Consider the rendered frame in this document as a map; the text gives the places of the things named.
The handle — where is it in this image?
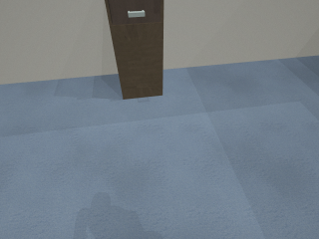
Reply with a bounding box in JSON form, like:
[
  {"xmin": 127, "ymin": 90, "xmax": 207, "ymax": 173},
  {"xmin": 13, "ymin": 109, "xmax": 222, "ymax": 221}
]
[{"xmin": 128, "ymin": 10, "xmax": 146, "ymax": 18}]

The drawer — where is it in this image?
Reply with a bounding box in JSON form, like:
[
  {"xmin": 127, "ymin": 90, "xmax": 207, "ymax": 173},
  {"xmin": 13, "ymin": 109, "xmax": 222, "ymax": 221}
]
[{"xmin": 109, "ymin": 0, "xmax": 160, "ymax": 25}]

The cabinet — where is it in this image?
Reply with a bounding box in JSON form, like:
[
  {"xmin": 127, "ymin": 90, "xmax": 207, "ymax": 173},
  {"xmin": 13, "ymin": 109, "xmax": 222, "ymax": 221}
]
[{"xmin": 105, "ymin": 0, "xmax": 164, "ymax": 100}]

